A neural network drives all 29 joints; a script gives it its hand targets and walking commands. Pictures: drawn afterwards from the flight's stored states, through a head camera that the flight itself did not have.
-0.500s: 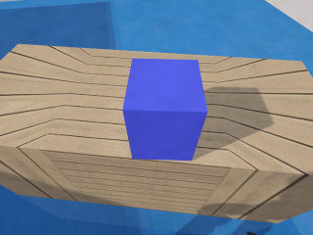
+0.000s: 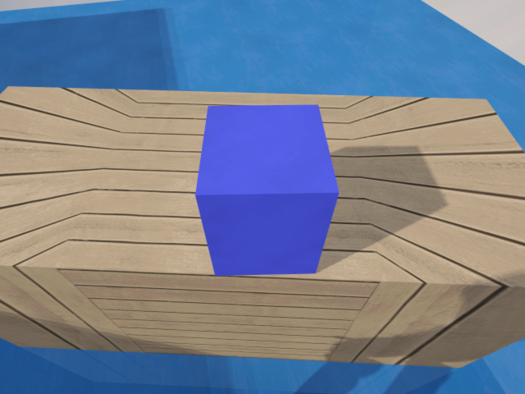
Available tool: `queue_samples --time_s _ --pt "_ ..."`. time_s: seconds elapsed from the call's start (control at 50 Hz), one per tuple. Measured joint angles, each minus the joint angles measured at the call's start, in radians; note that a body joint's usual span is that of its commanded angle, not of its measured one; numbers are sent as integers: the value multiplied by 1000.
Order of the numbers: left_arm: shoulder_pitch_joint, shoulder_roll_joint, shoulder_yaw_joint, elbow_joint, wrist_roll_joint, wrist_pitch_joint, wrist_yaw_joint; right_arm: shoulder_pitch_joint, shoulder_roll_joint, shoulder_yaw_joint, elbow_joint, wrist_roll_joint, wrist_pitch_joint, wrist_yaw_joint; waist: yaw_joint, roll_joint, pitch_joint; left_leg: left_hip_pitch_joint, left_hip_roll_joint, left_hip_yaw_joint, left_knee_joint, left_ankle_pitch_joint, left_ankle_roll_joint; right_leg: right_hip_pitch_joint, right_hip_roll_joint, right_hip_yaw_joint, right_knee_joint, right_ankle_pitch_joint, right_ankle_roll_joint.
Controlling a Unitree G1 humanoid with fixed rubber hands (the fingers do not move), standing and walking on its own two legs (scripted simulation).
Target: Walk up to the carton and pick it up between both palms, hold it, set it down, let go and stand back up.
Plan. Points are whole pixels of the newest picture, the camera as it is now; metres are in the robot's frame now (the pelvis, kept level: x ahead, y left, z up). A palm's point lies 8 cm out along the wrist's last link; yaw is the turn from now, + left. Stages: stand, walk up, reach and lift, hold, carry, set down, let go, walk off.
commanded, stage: walk up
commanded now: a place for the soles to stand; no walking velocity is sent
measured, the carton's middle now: (264, 193) +0.45 +0.00 +0.01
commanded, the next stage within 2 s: reach and lift in 0.18 s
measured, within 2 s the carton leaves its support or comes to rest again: neither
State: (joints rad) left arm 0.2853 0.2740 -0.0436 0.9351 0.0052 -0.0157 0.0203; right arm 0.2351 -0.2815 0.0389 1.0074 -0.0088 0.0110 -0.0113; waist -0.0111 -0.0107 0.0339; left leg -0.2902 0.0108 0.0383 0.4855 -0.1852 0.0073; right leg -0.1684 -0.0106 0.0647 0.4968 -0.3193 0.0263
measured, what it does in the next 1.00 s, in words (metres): stands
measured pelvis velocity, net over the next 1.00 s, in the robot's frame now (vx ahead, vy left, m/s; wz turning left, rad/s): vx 0.01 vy -0.02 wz -0.06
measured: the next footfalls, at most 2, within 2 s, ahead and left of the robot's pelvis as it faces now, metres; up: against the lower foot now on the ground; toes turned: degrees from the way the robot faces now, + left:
none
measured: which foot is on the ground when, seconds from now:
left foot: down 0.00-1.00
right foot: down 0.00-1.00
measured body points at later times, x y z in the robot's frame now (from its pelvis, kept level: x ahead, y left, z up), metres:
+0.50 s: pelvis -0.02 -0.01 -0.01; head +0.02 +0.00 +0.44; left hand +0.19 +0.21 -0.10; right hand +0.15 -0.28 -0.11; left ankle +0.04 +0.12 -0.74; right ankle -0.03 -0.14 -0.74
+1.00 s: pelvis +0.01 -0.02 +0.01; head +0.03 -0.01 +0.46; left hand +0.20 +0.23 -0.08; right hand +0.17 -0.25 -0.07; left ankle +0.04 +0.12 -0.74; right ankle -0.03 -0.14 -0.74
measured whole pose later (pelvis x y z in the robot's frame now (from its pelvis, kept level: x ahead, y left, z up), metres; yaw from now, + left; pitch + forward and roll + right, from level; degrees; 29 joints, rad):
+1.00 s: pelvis +0.01 -0.02 +0.01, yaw -3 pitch -3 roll +1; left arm 0.16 0.25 0.07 0.50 -0.02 0.17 -0.04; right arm 0.19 -0.16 0.00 0.62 0.00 -0.15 -0.05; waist 0.01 -0.03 0.10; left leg -0.13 0.05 0.08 0.34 -0.15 -0.03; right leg -0.04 -0.02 0.02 0.36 -0.26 0.01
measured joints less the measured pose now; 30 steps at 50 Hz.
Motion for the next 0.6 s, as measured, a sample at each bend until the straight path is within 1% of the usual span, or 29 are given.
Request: queue_samples --time_s 0.2,0.22,0.26,0.28,0.3,0.34,0.36,0.4,0.44,0.46,0.5,0.54,0.6 --pt "6 1 -3 6 0 -1 2 -18 -1 0 5 1 4 -1 5 -1 3 8 6 20 -5 0 1 -6 3 22 4 4 2" --pt "-8 4 2 -9 -6 52 -2 -38 7 -38 13 -28 -5 11 3 -1 -6 -23 8 22 21 -20 -3 -39 -2 11 36 -17 -10" --pt "-101 26 16 -68 -20 219 2 -128 22 -124 0 -95 -12 42 1 -8 15 -102 14 30 119 -71 -10 -126 -22 -21 147 -64 -29" --pt "-156 39 27 -115 -21 301 3 -177 23 -145 -26 -109 -7 55 3 -13 37 -131 18 33 160 -64 -13 -158 -29 -32 193 -54 -27" --pt "-214 48 41 -167 -16 372 1 -223 22 -157 -54 -111 -3 65 4 -14 57 -158 23 32 199 -54 -13 -185 -29 -36 239 -65 -14" --pt "-313 49 70 -270 5 478 -10 -298 20 -157 -85 -83 1 75 7 -18 91 -182 29 26 255 -80 -10 -203 -28 -45 288 -100 3" --pt "-346 44 79 -319 22 515 -18 -326 20 -148 -91 -58 3 74 6 -20 108 -173 32 25 263 -90 -10 -193 -26 -48 287 -82 -2" --pt "-366 18 89 -406 54 558 -33 -349 19 -115 -105 -4 8 70 -4 -16 137 -127 41 19 246 -87 -13 -140 -17 -57 256 -77 -4" --pt "-339 -17 89 -463 80 572 -44 -333 18 -87 -126 29 7 67 -19 -9 148 -65 50 15 195 -74 -18 -73 -7 -61 189 -62 -4" --pt "-316 -34 87 -477 86 568 -48 -314 18 -79 -139 32 3 66 -25 -10 143 -37 51 16 163 -63 -22 -46 -4 -61 155 -45 0" --pt "-267 -59 83 -479 90 546 -49 -268 17 -72 -166 27 -11 64 -34 -15 124 3 52 21 102 -41 -28 -13 -2 -58 101 -23 -7" --pt "-232 -75 84 -456 88 511 -46 -225 15 -69 -194 17 -25 61 -34 -21 109 25 51 25 58 -23 -34 1 -1 -55 71 -12 -15" --pt "-212 -76 102 -415 85 453 -40 -175 26 -72 -237 2 -43 46 -19 -30 110 43 52 28 21 -6 -39 5 1 -52 56 -6 -22"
